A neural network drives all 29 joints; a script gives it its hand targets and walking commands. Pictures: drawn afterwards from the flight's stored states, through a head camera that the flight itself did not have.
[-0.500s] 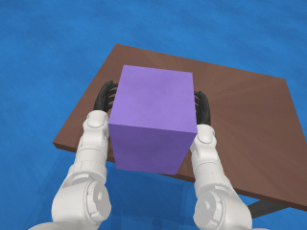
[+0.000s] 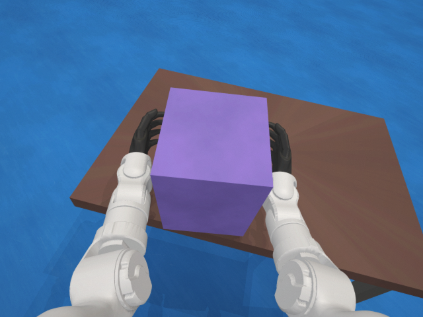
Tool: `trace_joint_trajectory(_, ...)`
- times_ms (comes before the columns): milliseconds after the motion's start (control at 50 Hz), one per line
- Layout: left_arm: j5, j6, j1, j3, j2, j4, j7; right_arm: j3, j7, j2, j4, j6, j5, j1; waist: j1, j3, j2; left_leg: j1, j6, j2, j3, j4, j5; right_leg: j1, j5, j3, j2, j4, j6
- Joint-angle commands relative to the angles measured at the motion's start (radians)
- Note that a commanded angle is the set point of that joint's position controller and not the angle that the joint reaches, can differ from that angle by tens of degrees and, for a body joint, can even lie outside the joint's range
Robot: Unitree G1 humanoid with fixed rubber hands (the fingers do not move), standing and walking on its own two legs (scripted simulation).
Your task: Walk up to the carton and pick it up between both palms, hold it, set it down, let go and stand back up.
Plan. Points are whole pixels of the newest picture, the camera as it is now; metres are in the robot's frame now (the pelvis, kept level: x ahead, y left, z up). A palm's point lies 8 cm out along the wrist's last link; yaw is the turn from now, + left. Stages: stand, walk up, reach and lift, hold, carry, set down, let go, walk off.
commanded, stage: reach and lift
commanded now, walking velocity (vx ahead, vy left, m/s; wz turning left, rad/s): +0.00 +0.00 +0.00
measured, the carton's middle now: (210, 169) +0.39 +0.00 +0.05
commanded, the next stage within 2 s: none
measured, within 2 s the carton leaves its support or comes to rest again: neither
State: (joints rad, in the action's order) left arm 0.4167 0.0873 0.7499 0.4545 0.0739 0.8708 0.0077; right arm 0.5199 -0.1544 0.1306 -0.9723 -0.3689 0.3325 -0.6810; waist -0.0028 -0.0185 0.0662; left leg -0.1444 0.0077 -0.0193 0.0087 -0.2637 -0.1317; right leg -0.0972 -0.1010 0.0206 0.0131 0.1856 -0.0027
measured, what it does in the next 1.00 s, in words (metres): stands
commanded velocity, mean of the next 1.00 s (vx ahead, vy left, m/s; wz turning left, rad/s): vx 0.00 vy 0.00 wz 0.00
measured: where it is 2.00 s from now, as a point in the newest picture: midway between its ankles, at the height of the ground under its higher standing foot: outside the picture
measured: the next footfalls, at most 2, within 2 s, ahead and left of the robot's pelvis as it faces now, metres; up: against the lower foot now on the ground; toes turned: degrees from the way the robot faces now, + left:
none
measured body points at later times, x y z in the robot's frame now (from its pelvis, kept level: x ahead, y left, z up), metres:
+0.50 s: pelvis -0.01 +0.00 +0.00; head -0.02 +0.04 +0.45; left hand +0.41 +0.15 +0.14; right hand +0.39 -0.13 +0.13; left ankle +0.00 +0.12 -0.75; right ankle +0.00 -0.12 -0.75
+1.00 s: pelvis -0.02 +0.00 +0.00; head -0.04 +0.04 +0.44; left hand +0.39 +0.14 +0.17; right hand +0.38 -0.13 +0.16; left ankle +0.00 +0.12 -0.75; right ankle +0.00 -0.12 -0.75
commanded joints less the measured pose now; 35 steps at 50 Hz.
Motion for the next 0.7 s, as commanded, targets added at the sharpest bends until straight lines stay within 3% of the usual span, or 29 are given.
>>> trace_joint_trajectory(0, -0.013, -0.009, 0.552, -0.315, 0.536, -0.063, 0.111, -0.387, 0.115, 0.443, 0.057, -0.055, 0.017, -0.615, -0.005, 0.433, -0.059, 0.095, 0.027, 0.016, 0.112, 0.000, 0.229, 0.236, 0.278, 0.094, 0.002, 0.055, 0.025)
trace_joint_trajectory(20, -0.033, 0.001, 0.583, -0.323, 0.544, -0.093, 0.111, -0.400, 0.116, 0.459, 0.093, -0.067, 0.017, -0.640, 0.010, 0.481, -0.066, 0.095, 0.026, 0.016, 0.114, -0.002, 0.237, 0.215, 0.279, 0.094, 0.002, 0.060, 0.026)
trace_joint_trajectory(40, -0.044, 0.010, 0.599, -0.358, 0.557, -0.110, 0.105, -0.414, 0.116, 0.459, 0.122, -0.077, 0.025, -0.666, 0.006, 0.548, -0.066, 0.118, 0.027, 0.015, 0.118, -0.021, 0.285, 0.208, 0.321, 0.099, 0.003, 0.072, 0.024)
trace_joint_trajectory(60, -0.039, 0.001, 0.563, -0.368, 0.550, -0.112, 0.098, -0.443, 0.118, 0.462, 0.080, -0.057, 0.003, -0.612, 0.005, 0.512, -0.083, 0.152, 0.028, 0.015, 0.112, -0.030, 0.323, 0.220, 0.345, 0.090, 0.004, 0.070, 0.020)
trace_joint_trajectory(100, -0.059, -0.002, 0.615, -0.378, 0.553, -0.127, 0.095, -0.452, 0.115, 0.476, 0.129, -0.052, -0.014, -0.673, 0.018, 0.543, -0.068, 0.120, 0.027, 0.019, 0.113, -0.028, 0.277, 0.216, 0.310, 0.089, 0.001, 0.065, 0.026)
trace_joint_trajectory(120, -0.048, -0.036, 0.519, -0.386, 0.552, -0.075, 0.098, -0.487, 0.111, 0.474, 0.121, -0.016, -0.039, -0.622, 0.007, 0.473, -0.072, 0.133, 0.013, 0.025, 0.111, -0.022, 0.230, 0.236, 0.282, 0.074, -0.003, 0.055, 0.024)
trace_joint_trajectory(160, -0.106, -0.062, 0.619, -0.410, 0.553, -0.184, 0.106, -0.513, 0.107, 0.488, 0.198, 0.014, -0.075, -0.687, 0.013, 0.507, -0.041, 0.080, 0.007, 0.022, 0.111, -0.009, 0.206, 0.258, 0.271, 0.076, -0.005, 0.066, 0.037)
trace_joint_trajectory(180, -0.108, -0.071, 0.630, -0.423, 0.564, -0.171, 0.103, -0.503, 0.107, 0.486, 0.193, 0.020, -0.073, -0.693, 0.001, 0.507, -0.039, 0.092, 0.003, 0.024, 0.107, -0.005, 0.184, 0.246, 0.266, 0.069, -0.004, 0.063, 0.037)
trace_joint_trajectory(200, -0.111, -0.093, 0.560, -0.431, 0.563, -0.160, 0.100, -0.534, 0.106, 0.477, 0.205, 0.041, -0.097, -0.677, 0.019, 0.511, -0.051, 0.115, 0.005, 0.029, 0.102, -0.018, 0.208, 0.246, 0.272, 0.066, -0.002, 0.062, 0.036)
trace_joint_trajectory(220, -0.135, -0.081, 0.635, -0.472, 0.598, -0.227, 0.098, -0.537, 0.107, 0.482, 0.296, 0.020, -0.093, -0.743, -0.004, 0.623, -0.051, 0.127, 0.014, 0.026, 0.100, -0.038, 0.241, 0.253, 0.301, 0.072, -0.003, 0.077, 0.035)
trace_joint_trajectory(240, -0.145, -0.089, 0.618, -0.505, 0.603, -0.257, 0.083, -0.573, 0.112, 0.480, 0.291, 0.031, -0.111, -0.727, 0.015, 0.642, -0.081, 0.180, 0.032, 0.019, 0.091, -0.059, 0.325, 0.230, 0.342, 0.076, 0.006, 0.087, 0.023)
trace_joint_trajectory(260, -0.138, -0.120, 0.575, -0.514, 0.588, -0.234, 0.077, -0.590, 0.108, 0.467, 0.256, 0.063, -0.154, -0.690, 0.002, 0.578, -0.081, 0.225, 0.037, 0.017, 0.080, -0.075, 0.336, 0.210, 0.321, 0.073, 0.009, 0.073, 0.021)
trace_joint_trajectory(320, -0.145, -0.226, 0.527, -0.495, 0.578, -0.217, 0.103, -0.600, 0.094, 0.427, 0.239, 0.159, -0.208, -0.667, -0.019, 0.389, -0.047, 0.198, 0.024, 0.019, 0.072, -0.037, 0.213, 0.178, 0.163, 0.070, 0.013, 0.029, 0.031)
trace_joint_trajectory(340, -0.151, -0.241, 0.592, -0.491, 0.578, -0.262, 0.118, -0.581, 0.087, 0.438, 0.289, 0.159, -0.197, -0.714, -0.035, 0.434, -0.023, 0.172, 0.015, 0.027, 0.083, -0.024, 0.185, 0.191, 0.171, 0.071, 0.007, 0.034, 0.041)
trace_joint_trajectory(360, -0.161, -0.246, 0.611, -0.488, 0.580, -0.268, 0.122, -0.579, 0.088, 0.440, 0.309, 0.156, -0.197, -0.741, -0.023, 0.442, -0.023, 0.153, 0.014, 0.028, 0.081, -0.020, 0.156, 0.202, 0.155, 0.073, 0.007, 0.045, 0.040)
trace_joint_trajectory(380, -0.185, -0.240, 0.647, -0.534, 0.614, -0.342, 0.116, -0.592, 0.091, 0.453, 0.365, 0.142, -0.205, -0.788, -0.038, 0.527, -0.044, 0.182, 0.022, 0.030, 0.076, -0.036, 0.199, 0.195, 0.194, 0.081, 0.010, 0.065, 0.038)
trace_joint_trajectory(400, -0.174, -0.254, 0.608, -0.550, 0.611, -0.348, 0.107, -0.614, 0.091, 0.451, 0.324, 0.161, -0.228, -0.729, -0.036, 0.534, -0.070, 0.239, 0.030, 0.028, 0.070, -0.053, 0.275, 0.194, 0.258, 0.074, 0.009, 0.065, 0.031)
trace_joint_trajectory(440, -0.125, -0.332, 0.512, -0.506, 0.571, -0.302, 0.115, -0.615, 0.088, 0.399, 0.255, 0.228, -0.277, -0.663, -0.034, 0.363, -0.087, 0.271, 0.035, 0.028, 0.061, -0.052, 0.257, 0.164, 0.163, 0.078, 0.019, 0.032, 0.030)
trace_joint_trajectory(480, -0.124, -0.390, 0.502, -0.484, 0.563, -0.305, 0.140, -0.604, 0.076, 0.378, 0.333, 0.251, -0.292, -0.725, -0.046, 0.328, -0.061, 0.225, 0.024, 0.032, 0.066, -0.031, 0.181, 0.188, 0.115, 0.075, 0.015, 0.025, 0.038)
trace_joint_trajectory(500, -0.160, -0.375, 0.590, -0.515, 0.593, -0.408, 0.142, -0.602, 0.078, 0.388, 0.401, 0.226, -0.281, -0.777, -0.059, 0.429, -0.064, 0.211, 0.032, 0.032, 0.057, -0.035, 0.205, 0.183, 0.146, 0.090, 0.016, 0.047, 0.046)
trace_joint_trajectory(520, -0.152, -0.386, 0.554, -0.526, 0.586, -0.408, 0.137, -0.617, 0.076, 0.407, 0.370, 0.239, -0.284, -0.732, -0.068, 0.429, -0.070, 0.249, 0.034, 0.041, 0.059, -0.053, 0.249, 0.197, 0.211, 0.085, 0.017, 0.053, 0.043)
trace_joint_trajectory(540, -0.157, -0.388, 0.549, -0.528, 0.590, -0.432, 0.132, -0.639, 0.078, 0.407, 0.398, 0.239, -0.312, -0.745, -0.056, 0.451, -0.084, 0.270, 0.038, 0.039, 0.056, -0.067, 0.298, 0.208, 0.234, 0.087, 0.020, 0.064, 0.041)
trace_joint_trajectory(560, -0.125, -0.414, 0.496, -0.517, 0.577, -0.378, 0.133, -0.637, 0.074, 0.379, 0.367, 0.261, -0.319, -0.721, -0.053, 0.339, -0.109, 0.271, 0.046, 0.038, 0.050, -0.064, 0.288, 0.196, 0.197, 0.094, 0.022, 0.049, 0.035)
trace_joint_trajectory(580, -0.139, -0.416, 0.541, -0.513, 0.583, -0.408, 0.135, -0.641, 0.075, 0.381, 0.407, 0.251, -0.327, -0.768, -0.042, 0.384, -0.076, 0.270, 0.042, 0.030, 0.053, -0.056, 0.268, 0.196, 0.164, 0.094, 0.029, 0.045, 0.035)
trace_joint_trajectory(600, -0.118, -0.454, 0.467, -0.514, 0.561, -0.358, 0.136, -0.636, 0.071, 0.358, 0.335, 0.288, -0.334, -0.699, -0.065, 0.293, -0.085, 0.276, 0.039, 0.030, 0.047, -0.045, 0.228, 0.178, 0.125, 0.093, 0.030, 0.029, 0.031)
trace_joint_trajectory(620, -0.120, -0.466, 0.507, -0.507, 0.567, -0.386, 0.142, -0.615, 0.074, 0.338, 0.381, 0.289, -0.333, -0.743, -0.062, 0.275, -0.072, 0.238, 0.039, 0.027, 0.051, -0.035, 0.192, 0.163, 0.065, 0.097, 0.030, 0.029, 0.036)
trace_joint_trajectory(660, -0.136, -0.475, 0.502, -0.529, 0.590, -0.458, 0.139, -0.642, 0.075, 0.357, 0.465, 0.275, -0.348, -0.776, -0.057, 0.382, -0.080, 0.269, 0.045, 0.036, 0.051, -0.066, 0.307, 0.191, 0.172, 0.100, 0.030, 0.057, 0.040)
trace_joint_trajectory(680, -0.135, -0.497, 0.455, -0.542, 0.572, -0.442, 0.134, -0.676, 0.071, 0.361, 0.429, 0.300, -0.376, -0.725, -0.071, 0.361, -0.079, 0.309, 0.042, 0.036, 0.037, -0.076, 0.311, 0.199, 0.192, 0.087, 0.032, 0.049, 0.035)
